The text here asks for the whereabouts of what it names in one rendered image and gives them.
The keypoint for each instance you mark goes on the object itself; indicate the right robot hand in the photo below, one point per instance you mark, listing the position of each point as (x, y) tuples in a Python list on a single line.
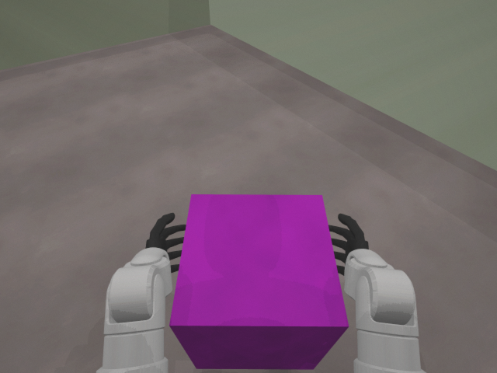
[(354, 236)]

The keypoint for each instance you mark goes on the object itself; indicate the carton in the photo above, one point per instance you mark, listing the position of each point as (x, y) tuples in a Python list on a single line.
[(258, 286)]

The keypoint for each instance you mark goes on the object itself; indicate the right robot forearm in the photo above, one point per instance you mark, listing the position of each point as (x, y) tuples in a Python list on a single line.
[(386, 315)]

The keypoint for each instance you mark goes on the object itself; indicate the left robot hand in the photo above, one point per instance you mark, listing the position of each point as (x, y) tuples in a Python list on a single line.
[(159, 234)]

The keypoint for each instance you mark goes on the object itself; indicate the left robot forearm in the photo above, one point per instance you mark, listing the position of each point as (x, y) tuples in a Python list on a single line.
[(135, 315)]

